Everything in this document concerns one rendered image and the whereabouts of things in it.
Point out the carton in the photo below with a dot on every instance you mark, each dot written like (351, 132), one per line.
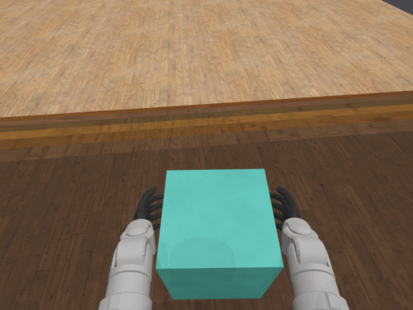
(218, 237)

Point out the right robot forearm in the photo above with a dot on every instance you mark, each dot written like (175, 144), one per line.
(311, 273)

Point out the left robot hand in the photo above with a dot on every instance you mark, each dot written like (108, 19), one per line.
(144, 209)

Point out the right robot hand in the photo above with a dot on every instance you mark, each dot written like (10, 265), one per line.
(288, 207)

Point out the left robot forearm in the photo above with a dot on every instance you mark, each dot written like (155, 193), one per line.
(131, 269)

